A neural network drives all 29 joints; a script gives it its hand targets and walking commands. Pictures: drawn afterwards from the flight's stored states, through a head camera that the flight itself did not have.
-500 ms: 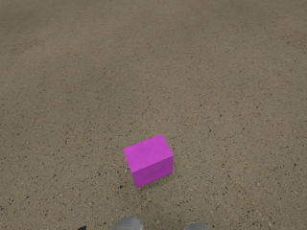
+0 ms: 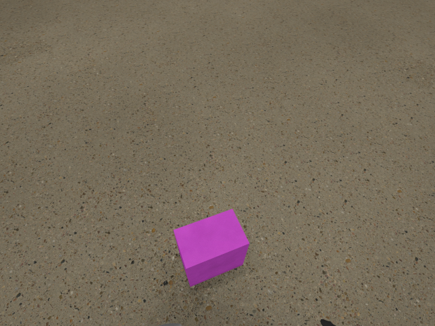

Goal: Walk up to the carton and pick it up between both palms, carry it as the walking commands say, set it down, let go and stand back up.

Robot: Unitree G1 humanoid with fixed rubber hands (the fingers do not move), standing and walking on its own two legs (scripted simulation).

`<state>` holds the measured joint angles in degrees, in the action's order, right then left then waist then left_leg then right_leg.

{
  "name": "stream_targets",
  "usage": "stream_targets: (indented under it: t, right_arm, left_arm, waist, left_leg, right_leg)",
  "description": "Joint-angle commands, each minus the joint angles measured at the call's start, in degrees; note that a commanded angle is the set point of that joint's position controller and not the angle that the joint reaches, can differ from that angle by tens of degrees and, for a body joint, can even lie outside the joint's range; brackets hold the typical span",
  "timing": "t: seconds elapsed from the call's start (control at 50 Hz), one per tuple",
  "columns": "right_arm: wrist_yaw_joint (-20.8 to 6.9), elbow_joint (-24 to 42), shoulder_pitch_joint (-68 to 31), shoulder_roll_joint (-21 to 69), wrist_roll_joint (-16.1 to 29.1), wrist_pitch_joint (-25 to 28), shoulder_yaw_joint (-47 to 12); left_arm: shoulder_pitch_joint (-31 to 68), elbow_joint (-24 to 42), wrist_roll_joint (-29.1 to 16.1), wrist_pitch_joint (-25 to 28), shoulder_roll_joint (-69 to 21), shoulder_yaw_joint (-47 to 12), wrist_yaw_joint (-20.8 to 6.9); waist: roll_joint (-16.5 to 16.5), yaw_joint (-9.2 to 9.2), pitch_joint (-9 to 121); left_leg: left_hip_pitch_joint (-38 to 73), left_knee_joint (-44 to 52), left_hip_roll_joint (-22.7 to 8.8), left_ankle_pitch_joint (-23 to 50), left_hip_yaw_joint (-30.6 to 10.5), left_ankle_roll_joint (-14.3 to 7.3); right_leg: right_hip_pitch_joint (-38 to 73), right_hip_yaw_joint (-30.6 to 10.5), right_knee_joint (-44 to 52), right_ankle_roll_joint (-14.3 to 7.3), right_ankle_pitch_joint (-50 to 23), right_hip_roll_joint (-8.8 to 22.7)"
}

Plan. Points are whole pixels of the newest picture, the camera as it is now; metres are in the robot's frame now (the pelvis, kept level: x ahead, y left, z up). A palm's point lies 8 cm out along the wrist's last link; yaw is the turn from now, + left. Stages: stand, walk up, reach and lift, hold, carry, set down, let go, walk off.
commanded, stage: walk up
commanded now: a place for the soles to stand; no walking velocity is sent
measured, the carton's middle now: (210, 248) +0.48 +0.05 -0.63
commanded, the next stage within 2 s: none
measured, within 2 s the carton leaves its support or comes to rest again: neither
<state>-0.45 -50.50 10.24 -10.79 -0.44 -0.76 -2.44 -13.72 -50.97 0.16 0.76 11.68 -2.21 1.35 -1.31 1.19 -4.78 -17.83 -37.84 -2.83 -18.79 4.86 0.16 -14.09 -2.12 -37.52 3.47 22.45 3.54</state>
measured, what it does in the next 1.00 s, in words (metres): lifts its left foot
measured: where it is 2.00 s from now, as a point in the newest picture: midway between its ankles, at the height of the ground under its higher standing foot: outside the picture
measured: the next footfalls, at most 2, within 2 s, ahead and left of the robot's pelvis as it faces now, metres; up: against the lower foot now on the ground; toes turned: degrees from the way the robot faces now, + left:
right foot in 1.06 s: +0.09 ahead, -0.17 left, +0.00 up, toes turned +17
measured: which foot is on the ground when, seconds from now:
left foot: down 0.00-1.00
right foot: down 0.00-0.92, up 0.94-1.00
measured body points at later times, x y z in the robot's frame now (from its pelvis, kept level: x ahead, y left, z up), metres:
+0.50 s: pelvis -0.01 +0.00 +0.00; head +0.01 -0.01 +0.45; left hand +0.09 +0.24 -0.13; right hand +0.04 -0.26 -0.15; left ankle +0.01 +0.12 -0.72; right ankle -0.03 -0.16 -0.72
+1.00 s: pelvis +0.03 -0.06 -0.01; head +0.05 -0.03 +0.44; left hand +0.04 +0.20 -0.17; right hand +0.10 -0.31 -0.13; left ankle +0.05 +0.07 -0.72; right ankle +0.00 -0.16 -0.71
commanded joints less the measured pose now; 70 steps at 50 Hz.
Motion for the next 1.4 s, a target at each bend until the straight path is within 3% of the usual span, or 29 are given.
stream_targets:
  t: [0.0,0.1,0.22,0.48,0.5,0.52,0.58,0.64,0.66,0.68,0.7,0.74,0.78,0.82,0.84,0.86,0.88,0.9,0.92,0.94,1.02,1.06,1.08,1.1,1.12,1.16,1.2,1.24,1.38]
  right_arm:
    - [0.78,2.60,2.71,-11.01,-0.05,-0.05,2.85]
    - [0.63,2.46,0.70,-10.88,-0.17,-0.50,2.97]
    - [0.28,1.93,1.25,-10.56,-0.16,-0.58,2.87]
    - [-0.09,0.63,2.39,-12.09,-0.15,-0.89,3.26]
    - [0.45,0.67,12.19,-12.46,-0.51,0.88,4.56]
    - [0.92,-0.47,15.39,-15.28,-0.63,1.21,5.45]
    - [2.10,0.21,12.73,-16.31,-1.16,1.77,6.62]
    - [1.82,2.61,9.20,-14.58,-1.46,1.87,6.67]
    - [1.27,3.36,8.14,-12.73,-1.22,1.69,6.54]
    - [0.87,4.98,6.96,-9.79,-0.91,1.83,5.63]
    - [1.01,6.19,6.54,-7.42,-0.80,2.08,5.56]
    - [1.41,7.12,8.90,-8.30,-0.97,2.54,5.87]
    - [1.76,7.40,12.77,-5.41,-1.50,3.59,5.51]
    - [1.53,4.17,20.70,-4.64,-1.61,4.36,5.27]
    - [1.52,3.45,23.27,-5.88,-1.50,4.37,5.92]
    - [1.90,3.46,25.12,-9.94,-1.90,4.34,7.47]
    - [2.40,5.45,24.61,-14.46,-1.29,4.39,7.87]
    - [2.99,5.19,24.11,-13.61,-0.26,3.83,7.14]
    - [3.34,5.21,23.78,-12.95,-0.56,3.25,7.15]
    - [3.61,5.84,21.01,-12.47,-1.34,2.99,7.13]
    - [2.77,8.32,8.44,-10.90,-1.22,2.05,5.95]
    - [1.81,9.19,9.60,-6.47,-0.07,1.30,4.84]
    - [2.11,9.71,9.35,-7.12,-0.02,0.95,5.39]
    - [2.43,9.29,9.07,-7.93,-0.34,0.76,5.51]
    - [2.66,9.00,7.77,-7.40,-0.62,1.32,4.97]
    - [2.21,8.12,7.85,-6.58,-0.45,2.25,4.37]
    - [2.07,7.51,8.43,-6.78,-0.80,2.49,4.67]
    - [2.43,7.07,7.66,-7.13,-0.62,1.99,4.68]
    - [3.10,6.99,4.10,-7.24,-0.97,1.47,4.94]
  left_arm:
    - [-2.79,3.46,0.05,0.68,7.58,2.20,0.70]
    - [-2.55,3.06,0.12,0.34,7.35,2.13,0.55]
    - [0.13,3.06,0.55,0.39,9.33,2.69,0.23]
    - [0.82,2.68,0.40,0.48,10.17,2.84,-0.14]
    - [1.42,3.29,2.86,-0.55,10.09,3.51,-1.60]
    - [2.23,4.10,3.10,-1.14,8.32,3.25,-1.91]
    - [0.86,4.17,2.58,-1.17,7.65,3.40,-2.78]
    - [-4.07,3.84,2.55,-0.22,7.01,3.94,-3.45]
    - [-7.02,3.66,3.09,0.15,9.02,4.54,-3.19]
    - [-9.02,2.65,2.96,0.29,12.73,5.52,-2.89]
    - [-8.10,2.65,2.06,-0.09,15.85,6.49,-2.05]
    - [-4.03,2.88,2.53,-0.17,14.27,5.99,-0.94]
    - [-1.04,3.75,2.71,0.27,13.05,5.37,-0.72]
    - [3.34,4.90,2.31,0.28,11.27,4.23,-1.14]
    - [4.63,5.30,2.37,-0.08,10.18,4.11,-1.26]
    - [4.38,6.11,2.23,-0.33,8.48,3.50,-1.17]
    - [2.75,7.34,2.29,-1.10,6.38,2.94,-1.37]
    - [1.93,6.51,2.02,-2.30,6.47,3.33,-0.83]
    - [1.73,6.90,1.29,-2.76,7.10,3.37,-0.70]
    - [0.82,6.68,1.37,-2.55,7.32,3.45,-0.63]
    - [-8.94,3.22,1.39,-1.31,8.01,3.89,-0.49]
    - [-4.94,4.08,2.33,-0.63,14.73,4.88,-0.41]
    - [-0.18,4.47,1.76,-1.04,15.11,4.70,-0.35]
    - [1.01,3.91,1.61,-1.14,14.33,4.52,-0.66]
    - [1.44,3.74,1.65,-1.02,12.87,4.36,-0.57]
    - [1.18,4.10,1.24,-0.97,12.11,4.08,-0.25]
    - [1.35,3.92,0.39,-1.43,10.93,3.81,-0.26]
    - [0.99,4.29,0.36,-2.05,10.78,4.07,-0.30]
    - [0.98,4.94,0.27,-2.85,11.00,4.42,-0.21]
  waist:
    - [3.06,-0.97,10.26]
    - [3.45,-0.80,8.44]
    - [-1.65,-1.25,8.47]
    - [0.01,-1.93,3.53]
    - [-0.03,-3.01,5.10]
    - [3.85,-4.33,2.06]
    - [6.86,-2.40,-2.21]
    - [5.96,1.98,-1.61]
    - [3.68,3.86,-2.48]
    - [-4.13,4.31,-2.83]
    - [-9.22,4.12,-3.80]
    - [-6.18,1.94,-6.78]
    - [-6.36,-0.87,-3.30]
    - [-5.64,-4.59,1.68]
    - [-1.90,-6.00,3.21]
    - [5.53,-6.94,5.03]
    - [14.59,-5.80,6.24]
    - [11.13,-5.10,4.46]
    - [8.14,-5.48,1.99]
    - [9.37,-4.80,0.58]
    - [11.51,2.14,3.64]
    - [-6.39,0.22,3.87]
    - [-4.55,-0.63,1.58]
    - [-3.05,-1.68,-0.01]
    - [-0.25,-1.75,-0.54]
    - [-1.52,-1.57,2.46]
    - [-4.70,-1.73,3.56]
    - [-1.59,-1.32,5.90]
    - [-1.16,-1.00,7.07]
  left_leg:
    - [9.50,5.12,-6.23,32.49,-3.97,-6.06]
    - [7.44,6.15,-5.87,23.49,-3.57,-5.68]
    - [7.66,5.82,-4.90,19.04,-2.93,-4.16]
    - [4.51,13.33,-5.76,-1.83,-4.04,-3.46]
    - [6.87,19.37,-8.89,-13.94,-16.38,-6.43]
    - [8.37,23.07,-14.34,-21.67,-23.30,-8.06]
    - [3.05,27.11,-18.53,-28.53,-26.92,-11.30]
    - [-11.30,21.10,-10.41,-23.23,-15.94,-5.98]
    - [-16.89,15.16,-4.37,-18.52,-9.06,-1.31]
    - [-21.69,3.06,2.51,-12.29,-2.45,1.94]
    - [-22.32,-8.31,4.22,-12.97,-0.87,0.28]
    - [-20.18,-16.54,1.24,-15.94,-6.10,-1.45]
    - [-15.76,-9.43,-0.14,-12.94,-6.82,-2.95]
    - [0.60,2.87,2.35,5.13,-2.20,-3.69]
    - [7.81,5.35,2.69,10.09,-4.75,-4.36]
    - [13.73,9.50,-4.07,16.59,-18.37,-7.13]
    - [16.29,16.22,-14.25,21.94,-38.00,-12.09]
    - [14.11,17.83,-16.42,18.75,-41.22,-14.39]
    - [11.23,18.41,-16.80,12.06,-40.87,-16.32]
    - [9.95,17.53,-16.70,12.35,-38.64,-17.95]
    - [-6.10,9.46,-8.35,20.96,-22.90,-9.23]
    - [-10.79,-7.08,3.50,9.12,-11.39,-1.61]
    - [-9.26,-6.41,4.34,-2.70,-7.41,-0.18]
    - [-5.76,-6.67,3.13,-3.61,-7.92,-0.22]
    - [-4.86,-5.02,3.08,2.89,-9.34,-0.98]
    - [-3.63,-3.77,1.83,17.96,-12.14,-2.33]
    - [-1.91,-3.80,0.85,20.67,-12.22,-3.63]
    - [-1.14,-4.18,0.87,18.83,-11.88,-3.37]
    - [-2.88,-7.91,1.23,17.20,-10.14,-3.74]
  right_leg:
    - [-1.14,-0.89,2.56,-4.26,-25.94,1.19]
    - [-2.06,-2.14,3.36,-4.47,-22.49,1.43]
    - [-2.30,-3.88,5.34,-5.53,-24.65,2.20]
    - [-5.80,-5.09,8.18,-5.77,-11.99,0.64]
    - [-7.07,4.08,1.41,-4.95,5.79,-2.45]
    - [-13.58,4.49,-1.91,-3.02,9.28,-2.37]
    - [-15.76,3.21,-6.26,-2.70,10.54,-0.15]
    - [2.69,4.22,7.01,-4.12,4.27,-1.32]
    - [7.49,-1.33,14.28,-5.71,7.78,1.31]
    - [9.26,-13.36,23.47,-8.96,20.11,7.48]
    - [5.35,-21.55,26.79,-12.55,26.60,14.40]
    - [1.90,-18.41,24.39,-16.84,13.55,16.79]
    - [5.33,-9.66,17.64,-15.72,-13.06,15.42]
    - [-1.39,2.51,9.32,-11.21,-20.59,9.72]
    - [-5.17,5.36,3.80,-9.11,-18.47,6.54]
    - [-12.21,8.90,-9.04,-5.92,-16.99,2.64]
    - [-18.81,6.18,-17.82,-3.01,8.20,-2.93]
    - [-19.19,0.61,-16.99,-2.69,18.31,-1.85]
    - [-19.55,0.70,-17.98,-3.08,19.46,-0.90]
    - [-19.78,0.98,-17.79,-2.68,19.08,-0.16]
    - [3.73,1.22,5.58,-3.35,-4.46,1.55]
    - [5.79,-16.08,18.76,-7.97,-10.07,12.58]
    - [0.41,-18.05,19.74,-10.78,-16.21,17.25]
    - [-3.09,-15.53,16.87,-12.70,-19.61,17.43]
    - [-1.88,-10.75,15.29,-11.16,-23.92,14.92]
    - [3.58,-2.18,10.90,-6.59,-37.19,10.30]
    - [1.74,-0.10,8.36,-4.87,-35.31,8.91]
    - [2.50,1.20,9.65,-5.01,-30.85,8.93]
    - [2.99,2.88,6.67,-6.46,-35.82,11.04]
